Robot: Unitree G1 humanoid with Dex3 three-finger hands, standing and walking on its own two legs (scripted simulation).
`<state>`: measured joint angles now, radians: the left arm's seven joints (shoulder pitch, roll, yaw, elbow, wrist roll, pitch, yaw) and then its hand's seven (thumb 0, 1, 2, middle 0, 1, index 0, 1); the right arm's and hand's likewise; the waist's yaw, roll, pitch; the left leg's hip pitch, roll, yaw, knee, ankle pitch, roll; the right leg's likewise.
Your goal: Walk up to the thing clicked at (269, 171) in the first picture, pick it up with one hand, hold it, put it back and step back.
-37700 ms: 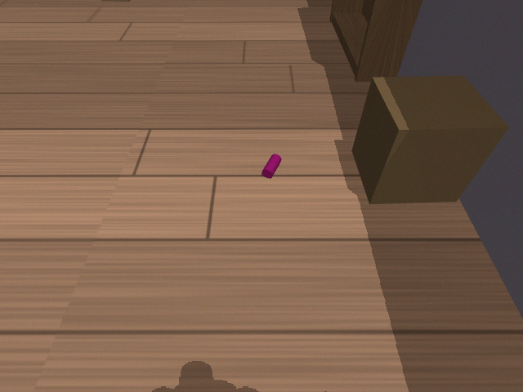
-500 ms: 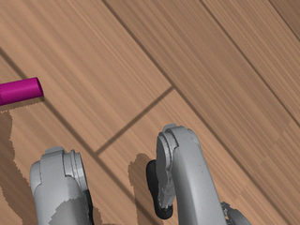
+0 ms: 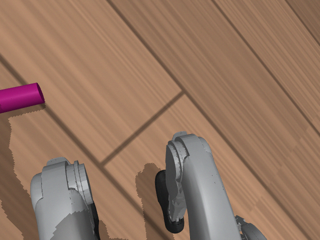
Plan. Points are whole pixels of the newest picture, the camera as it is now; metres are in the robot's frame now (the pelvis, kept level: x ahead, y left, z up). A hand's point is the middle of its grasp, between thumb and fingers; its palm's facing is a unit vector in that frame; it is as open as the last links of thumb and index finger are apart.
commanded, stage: rise first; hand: left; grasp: from above
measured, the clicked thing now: (14, 98) +0.50 +0.31 -0.29
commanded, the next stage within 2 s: approach in 0.38 s
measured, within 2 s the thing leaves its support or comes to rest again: neither
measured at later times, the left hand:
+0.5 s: hand out of the picture +0.45 +0.35 -0.17, palm faces -0.45 -0.10 -0.89, open 14.0 cm
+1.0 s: hand (14, 74) +0.52 +0.27 -0.17, palm faces -0.38 -0.07 -0.92, open 14.2 cm
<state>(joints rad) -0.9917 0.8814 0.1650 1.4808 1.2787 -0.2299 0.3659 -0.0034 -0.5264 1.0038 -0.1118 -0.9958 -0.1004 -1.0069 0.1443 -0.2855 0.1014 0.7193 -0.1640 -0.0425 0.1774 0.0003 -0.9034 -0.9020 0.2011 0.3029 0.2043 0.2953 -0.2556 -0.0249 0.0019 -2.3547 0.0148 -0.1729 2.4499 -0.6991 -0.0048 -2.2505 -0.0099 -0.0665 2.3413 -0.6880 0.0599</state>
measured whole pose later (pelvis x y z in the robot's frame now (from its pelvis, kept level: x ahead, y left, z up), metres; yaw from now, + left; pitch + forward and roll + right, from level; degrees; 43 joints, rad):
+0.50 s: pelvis +0.00 +0.00 +0.00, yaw +0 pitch +33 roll -11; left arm -1.02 0.91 0.14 1.51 1.29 -0.23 0.36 0.00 -0.53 1.00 -0.11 -1.00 -0.10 -1.01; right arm 0.16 -0.29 0.11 0.72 -0.16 -0.04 0.17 0.00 -0.90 -0.90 0.20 0.30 0.20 0.30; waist -0.27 -0.03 0.00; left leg -2.36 0.01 -0.17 2.45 -0.68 0.00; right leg -2.25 -0.01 -0.07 2.34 -0.67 0.06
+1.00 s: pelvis +0.00 +0.00 +0.00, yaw -1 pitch +35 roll -10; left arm -1.19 0.83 0.11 1.63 1.30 -0.08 0.46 0.00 -0.56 1.04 -0.09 -1.02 -0.08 -1.03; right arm 0.19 -0.30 0.16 0.67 -0.16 -0.07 0.16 0.00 -0.90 -0.90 0.20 0.30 0.20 0.30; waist -0.37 -0.01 0.01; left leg -2.37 0.03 -0.17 2.44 -0.69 -0.01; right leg -2.29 0.01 -0.07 2.33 -0.65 0.06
